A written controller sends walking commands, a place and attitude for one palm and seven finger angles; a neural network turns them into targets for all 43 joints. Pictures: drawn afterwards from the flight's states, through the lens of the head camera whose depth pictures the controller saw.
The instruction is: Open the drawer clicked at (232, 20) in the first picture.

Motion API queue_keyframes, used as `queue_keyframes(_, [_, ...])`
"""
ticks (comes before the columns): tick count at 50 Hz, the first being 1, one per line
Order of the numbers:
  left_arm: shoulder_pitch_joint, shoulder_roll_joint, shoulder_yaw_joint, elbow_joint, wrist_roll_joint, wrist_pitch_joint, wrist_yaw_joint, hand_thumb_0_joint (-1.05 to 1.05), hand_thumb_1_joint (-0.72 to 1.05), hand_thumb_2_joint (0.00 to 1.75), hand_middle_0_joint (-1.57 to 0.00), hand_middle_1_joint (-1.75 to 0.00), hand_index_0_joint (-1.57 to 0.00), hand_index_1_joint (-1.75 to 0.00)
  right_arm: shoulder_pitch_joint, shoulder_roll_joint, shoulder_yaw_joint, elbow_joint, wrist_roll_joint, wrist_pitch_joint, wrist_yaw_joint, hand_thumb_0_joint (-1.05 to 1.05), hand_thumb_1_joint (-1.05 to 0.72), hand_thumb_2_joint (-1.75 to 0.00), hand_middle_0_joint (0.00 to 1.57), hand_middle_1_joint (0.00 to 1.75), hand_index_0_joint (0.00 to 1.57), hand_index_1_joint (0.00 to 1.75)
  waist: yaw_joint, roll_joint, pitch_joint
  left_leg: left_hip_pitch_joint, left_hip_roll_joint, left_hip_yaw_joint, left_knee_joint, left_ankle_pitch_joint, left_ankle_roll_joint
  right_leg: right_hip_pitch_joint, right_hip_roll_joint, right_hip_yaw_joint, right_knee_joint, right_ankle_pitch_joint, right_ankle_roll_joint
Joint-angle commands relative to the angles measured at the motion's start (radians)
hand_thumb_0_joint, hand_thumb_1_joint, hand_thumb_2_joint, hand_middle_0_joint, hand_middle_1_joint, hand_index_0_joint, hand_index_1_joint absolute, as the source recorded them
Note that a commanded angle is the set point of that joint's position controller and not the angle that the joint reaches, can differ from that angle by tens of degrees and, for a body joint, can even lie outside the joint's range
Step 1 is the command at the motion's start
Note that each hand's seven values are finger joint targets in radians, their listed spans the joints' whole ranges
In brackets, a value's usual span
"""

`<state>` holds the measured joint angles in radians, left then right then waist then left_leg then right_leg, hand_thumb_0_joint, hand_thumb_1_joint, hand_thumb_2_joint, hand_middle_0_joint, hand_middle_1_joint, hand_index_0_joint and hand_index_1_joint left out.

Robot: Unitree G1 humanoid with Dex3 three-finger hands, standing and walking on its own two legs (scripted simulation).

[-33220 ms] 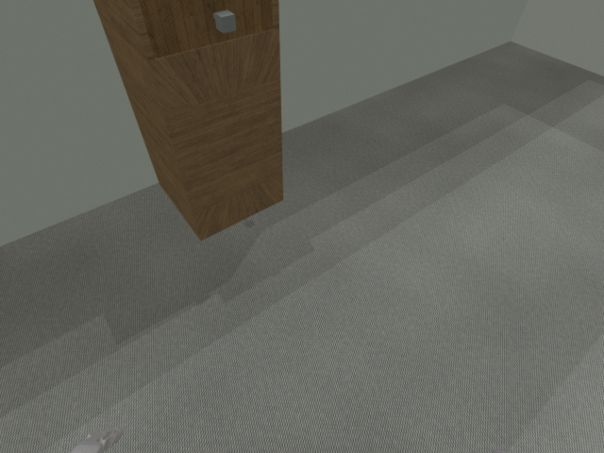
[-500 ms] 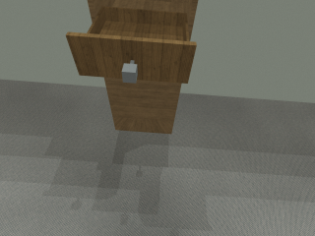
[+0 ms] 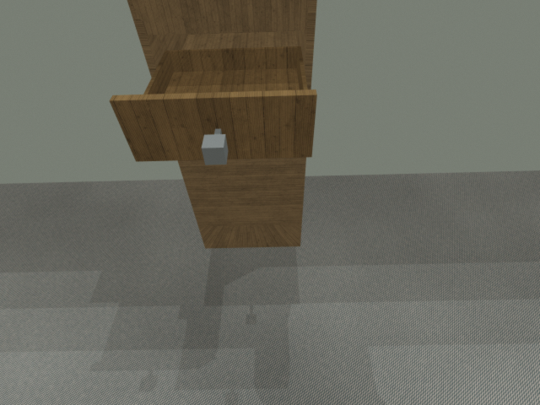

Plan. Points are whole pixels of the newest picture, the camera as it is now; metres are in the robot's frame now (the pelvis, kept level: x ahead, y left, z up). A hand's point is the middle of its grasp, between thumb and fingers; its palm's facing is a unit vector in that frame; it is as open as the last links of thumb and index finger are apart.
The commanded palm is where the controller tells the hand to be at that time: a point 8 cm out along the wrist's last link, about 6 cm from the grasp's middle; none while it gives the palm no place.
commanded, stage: let the arm hang, fingers relaxed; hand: left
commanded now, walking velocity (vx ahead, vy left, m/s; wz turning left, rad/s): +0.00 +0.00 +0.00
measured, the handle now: (216, 143) +0.56 +0.13 +0.08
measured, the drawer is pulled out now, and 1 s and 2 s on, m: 0.30 0.30 0.30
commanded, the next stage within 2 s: look to check the result in 0.18 s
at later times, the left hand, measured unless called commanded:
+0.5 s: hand out of the picture +0.02 +0.17 -0.17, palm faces +0.02 -0.97 -0.23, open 7.4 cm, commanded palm none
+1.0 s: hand out of the picture +0.05 +0.16 -0.17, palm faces +0.02 -0.97 -0.22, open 7.4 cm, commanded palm none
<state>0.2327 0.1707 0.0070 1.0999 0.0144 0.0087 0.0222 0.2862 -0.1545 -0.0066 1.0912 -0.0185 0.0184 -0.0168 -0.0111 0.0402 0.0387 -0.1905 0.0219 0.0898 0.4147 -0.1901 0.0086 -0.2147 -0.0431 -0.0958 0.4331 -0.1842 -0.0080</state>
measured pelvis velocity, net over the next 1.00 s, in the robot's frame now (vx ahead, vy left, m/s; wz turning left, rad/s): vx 0.03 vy -0.02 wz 0.00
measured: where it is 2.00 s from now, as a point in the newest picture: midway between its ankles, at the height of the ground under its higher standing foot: outside the picture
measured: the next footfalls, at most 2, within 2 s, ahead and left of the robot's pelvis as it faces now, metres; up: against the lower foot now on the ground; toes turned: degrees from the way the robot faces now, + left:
none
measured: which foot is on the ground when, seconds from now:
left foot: down 0.00-1.00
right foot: down 0.00-1.00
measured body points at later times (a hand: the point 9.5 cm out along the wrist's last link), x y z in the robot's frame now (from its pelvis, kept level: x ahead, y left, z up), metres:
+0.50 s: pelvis +0.01 -0.01 +0.00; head +0.04 -0.03 +0.45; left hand +0.02 +0.22 -0.15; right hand +0.00 -0.23 -0.17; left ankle +0.02 +0.11 -0.74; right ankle +0.03 -0.11 -0.74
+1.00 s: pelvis +0.03 -0.02 +0.00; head +0.05 -0.03 +0.45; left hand +0.05 +0.21 -0.15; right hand +0.03 -0.24 -0.16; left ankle +0.02 +0.11 -0.74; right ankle +0.03 -0.11 -0.74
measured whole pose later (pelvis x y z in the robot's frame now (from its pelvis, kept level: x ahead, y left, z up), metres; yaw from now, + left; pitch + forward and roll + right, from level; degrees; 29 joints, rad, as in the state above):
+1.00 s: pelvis +0.03 -0.02 +0.00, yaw +0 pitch -1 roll +0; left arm 0.21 0.16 0.01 1.13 0.01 0.00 0.03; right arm 0.25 -0.16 -0.01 1.12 -0.02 0.02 -0.03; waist -0.01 0.03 0.06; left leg -0.15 0.06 0.07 0.38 -0.21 -0.03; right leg -0.16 -0.01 -0.11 0.38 -0.20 -0.03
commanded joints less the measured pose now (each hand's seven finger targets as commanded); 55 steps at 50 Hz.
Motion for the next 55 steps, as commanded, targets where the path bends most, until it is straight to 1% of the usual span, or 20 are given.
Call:
queue_keyframes(1, [0.063,0.121,0.029,-0.015,0.000,-0.010,0.013,0.00,0.90,0.90,-0.20,-0.30,-0.20,-0.30,0.080,-0.082,-0.021,-0.011,-0.002,-0.011,-0.010,0.00,-0.90,-0.90,0.20,0.30,0.20,0.30,0.005,-0.047,0.069,-0.054,0.087,-0.093,-0.108,-0.041,0.014,-0.012,-0.074,0.098,-0.118,-0.077,-0.026])
queue_keyframes(2, [0.063,0.119,0.030,-0.014,0.000,-0.011,0.013,0.00,0.90,0.90,-0.20,-0.30,-0.20,-0.30,0.080,-0.082,-0.021,-0.011,-0.002,-0.013,-0.010,0.00,-0.90,-0.90,0.20,0.30,0.20,0.30,0.004,-0.025,0.054,-0.047,0.086,-0.095,-0.107,-0.027,0.013,-0.004,-0.075,0.100,-0.114,-0.062,-0.027])
queue_keyframes(4, [0.061,0.118,0.032,-0.017,0.000,-0.013,0.015,0.00,0.90,0.90,-0.20,-0.30,-0.20,-0.30,0.076,-0.080,-0.022,-0.011,0.001,-0.013,-0.012,0.00,-0.90,-0.90,0.20,0.30,0.20,0.30,0.006,-0.029,0.046,-0.036,0.091,-0.094,-0.102,0.001,0.012,0.007,-0.072,0.095,-0.112,-0.032,-0.028])
queue_keyframes(7, [0.053,0.114,0.032,-0.014,-0.002,-0.014,0.014,0.00,0.90,0.90,-0.20,-0.30,-0.20,-0.30,0.073,-0.077,-0.021,-0.006,-0.001,-0.015,-0.013,0.00,-0.90,-0.90,0.20,0.30,0.20,0.30,0.006,0.006,0.039,-0.038,0.090,-0.090,-0.099,0.014,0.007,0.023,-0.076,0.095,-0.110,-0.011,-0.029])
queue_keyframes(8, [0.054,0.115,0.034,-0.012,-0.002,-0.015,0.014,0.00,0.90,0.90,-0.20,-0.30,-0.20,-0.30,0.075,-0.077,-0.022,-0.005,-0.001,-0.015,-0.014,0.00,-0.90,-0.90,0.20,0.30,0.20,0.30,0.005,-0.005,0.023,-0.031,0.091,-0.091,-0.098,0.020,0.007,0.031,-0.077,0.093,-0.108,-0.003,-0.030])
queue_keyframes(10, [0.045,0.115,0.034,-0.012,-0.002,-0.015,0.014,0.00,0.90,0.90,-0.20,-0.30,-0.20,-0.30,0.073,-0.078,-0.024,-0.005,0.000,-0.014,-0.015,0.00,-0.90,-0.90,0.20,0.30,0.20,0.30,0.003,-0.020,0.031,-0.029,0.092,-0.091,-0.097,0.024,0.007,0.030,-0.077,0.091,-0.114,-0.001,-0.030])
queue_keyframes(13, [0.045,0.116,0.035,-0.008,-0.003,-0.016,0.014,0.00,0.90,0.90,-0.20,-0.30,-0.20,-0.30,0.075,-0.080,-0.024,-0.002,0.001,-0.014,-0.016,0.00,-0.90,-0.90,0.20,0.30,0.20,0.30,0.001,-0.014,0.018,-0.010,0.093,-0.086,-0.091,0.035,0.005,0.031,-0.080,0.091,-0.117,0.010,-0.032])
queue_keyframes(17, [0.043,0.111,0.035,-0.005,-0.003,-0.015,0.015,0.00,0.90,0.90,-0.20,-0.30,-0.20,-0.30,0.073,-0.079,-0.024,0.001,0.001,-0.011,-0.017,0.00,-0.90,-0.90,0.20,0.30,0.20,0.30,-0.001,-0.026,0.034,-0.009,0.092,-0.083,-0.092,0.016,0.004,0.018,-0.078,0.095,-0.131,-0.023,-0.031])
queue_keyframes(18, [0.047,0.111,0.034,-0.002,-0.003,-0.015,0.015,0.00,0.90,0.90,-0.20,-0.30,-0.20,-0.30,0.071,-0.079,-0.024,0.003,0.000,-0.009,-0.018,0.00,-0.90,-0.90,0.20,0.30,0.20,0.30,-0.001,-0.041,0.034,-0.003,0.090,-0.083,-0.088,0.013,0.004,0.013,-0.078,0.098,-0.136,-0.033,-0.032])
queue_keyframes(21, [0.047,0.111,0.035,0.000,-0.003,-0.017,0.015,0.00,0.90,0.90,-0.20,-0.30,-0.20,-0.30,0.070,-0.083,-0.025,0.003,0.001,-0.011,-0.018,0.00,-0.90,-0.90,0.20,0.30,0.20,0.30,-0.003,-0.022,0.016,0.012,0.095,-0.082,-0.087,0.035,0.004,0.024,-0.079,0.096,-0.132,-0.002,-0.032])
queue_keyframes(22, [0.050,0.112,0.034,0.002,-0.003,-0.017,0.015,0.00,0.90,0.90,-0.20,-0.30,-0.20,-0.30,0.066,-0.083,-0.024,0.003,0.001,-0.011,-0.018,0.00,-0.90,-0.90,0.20,0.30,0.20,0.30,-0.002,-0.031,0.012,0.017,0.096,-0.081,-0.086,0.037,0.004,0.022,-0.080,0.094,-0.132,0.000,-0.031])
queue_keyframes(25, [0.050,0.112,0.034,0.005,-0.002,-0.019,0.016,0.00,0.90,0.90,-0.20,-0.30,-0.20,-0.30,0.064,-0.084,-0.024,0.004,0.002,-0.010,-0.019,0.00,-0.90,-0.90,0.20,0.30,0.20,0.30,-0.004,-0.043,0.015,0.021,0.097,-0.080,-0.083,0.048,0.003,0.025,-0.079,0.095,-0.135,0.018,-0.030])
queue_keyframes(31, [0.049,0.109,0.031,0.010,-0.003,-0.018,0.016,0.00,0.90,0.90,-0.20,-0.30,-0.20,-0.30,0.046,-0.087,-0.021,0.007,0.001,-0.010,-0.019,0.00,-0.90,-0.90,0.20,0.30,0.20,0.30,-0.003,-0.025,0.034,0.021,0.099,-0.079,-0.091,0.050,0.001,0.019,-0.078,0.096,-0.136,0.030,-0.028])
queue_keyframes(36, [0.047,0.114,0.033,0.010,-0.002,-0.021,0.016,0.00,0.90,0.90,-0.20,-0.30,-0.20,-0.30,0.043,-0.091,-0.021,0.009,0.001,-0.012,-0.019,0.00,-0.90,-0.90,0.20,0.30,0.20,0.30,-0.003,-0.041,0.018,0.029,0.102,-0.078,-0.092,0.061,0.000,0.035,-0.080,0.095,-0.137,0.048,-0.027])
queue_keyframes(39, [0.044,0.117,0.033,0.007,-0.002,-0.021,0.016,0.00,0.90,0.90,-0.20,-0.30,-0.20,-0.30,0.035,-0.099,-0.023,0.006,0.003,-0.012,-0.020,0.00,-0.90,-0.90,0.20,0.30,0.20,0.30,0.000,-0.050,0.031,0.033,0.104,-0.081,-0.098,0.062,0.002,0.027,-0.077,0.092,-0.142,0.047,-0.028])
queue_keyframes(40, [0.040,0.116,0.032,0.009,-0.002,-0.020,0.016,0.00,0.90,0.90,-0.20,-0.30,-0.20,-0.30,0.035,-0.096,-0.021,0.010,0.001,-0.011,-0.019,0.00,-0.90,-0.90,0.20,0.30,0.20,0.30,-0.001,-0.034,0.034,0.026,0.101,-0.078,-0.095,0.058,-0.001,0.029,-0.078,0.095,-0.144,0.042,-0.026])
queue_keyframes(44, [0.042,0.122,0.035,0.003,-0.002,-0.023,0.016,0.00,0.90,0.90,-0.20,-0.30,-0.20,-0.30,0.032,-0.100,-0.023,0.007,0.002,-0.012,-0.020,0.00,-0.90,-0.90,0.20,0.30,0.20,0.30,0.001,-0.040,0.018,0.035,0.101,-0.079,-0.092,0.061,-0.001,0.042,-0.077,0.098,-0.150,0.047,-0.029])
queue_keyframes(48, [0.034,0.119,0.034,0.005,-0.004,-0.023,0.015,0.00,0.90,0.90,-0.20,-0.30,-0.20,-0.30,0.028,-0.101,-0.022,0.010,0.000,-0.014,-0.020,0.00,-0.90,-0.90,0.20,0.30,0.20,0.30,0.000,-0.018,0.011,0.033,0.102,-0.079,-0.093,0.078,-0.004,0.051,-0.080,0.096,-0.137,0.082,-0.029])
queue_keyframes(52, [0.029,0.124,0.034,0.004,-0.004,-0.023,0.015,0.00,0.90,0.90,-0.20,-0.30,-0.20,-0.30,0.033,-0.101,-0.021,0.011,0.001,-0.015,-0.021,0.00,-0.90,-0.90,0.20,0.30,0.20,0.30,0.001,-0.029,0.004,0.034,0.104,-0.077,-0.093,0.095,-0.005,0.064,-0.082,0.090,-0.131,0.112,-0.029])
queue_keyframes(55, [0.028,0.121,0.033,0.003,-0.004,-0.022,0.015,0.00,0.90,0.90,-0.20,-0.30,-0.20,-0.30,0.035,-0.098,-0.020,0.012,0.001,-0.014,-0.021,0.00,-0.90,-0.90,0.20,0.30,0.20,0.30,0.000,-0.034,0.014,0.030,0.105,-0.079,-0.096,0.089,-0.004,0.061,-0.079,0.090,-0.137,0.095,-0.028])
